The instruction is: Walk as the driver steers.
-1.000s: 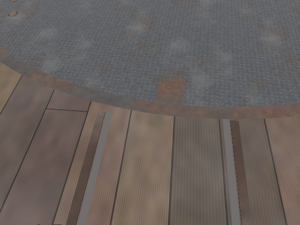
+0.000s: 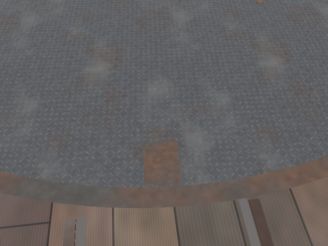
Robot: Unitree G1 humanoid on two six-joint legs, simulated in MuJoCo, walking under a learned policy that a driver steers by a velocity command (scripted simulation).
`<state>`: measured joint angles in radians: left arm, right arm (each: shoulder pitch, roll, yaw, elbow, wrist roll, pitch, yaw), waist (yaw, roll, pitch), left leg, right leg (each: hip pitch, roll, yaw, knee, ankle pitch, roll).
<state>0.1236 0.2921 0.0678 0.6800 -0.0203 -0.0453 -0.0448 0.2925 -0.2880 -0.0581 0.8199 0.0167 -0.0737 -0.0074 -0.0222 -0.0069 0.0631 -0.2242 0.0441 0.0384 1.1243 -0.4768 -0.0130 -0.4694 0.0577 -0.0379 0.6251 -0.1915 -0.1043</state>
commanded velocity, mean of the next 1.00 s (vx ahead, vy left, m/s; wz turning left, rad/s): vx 0.41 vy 0.00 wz -0.16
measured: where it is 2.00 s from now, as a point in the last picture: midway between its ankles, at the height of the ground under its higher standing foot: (169, 217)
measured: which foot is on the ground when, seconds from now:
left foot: up 0.00-0.38, down 0.40-0.90, up 0.92-1.00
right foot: down 0.00-0.42, up 0.44-0.86, down 0.88-1.00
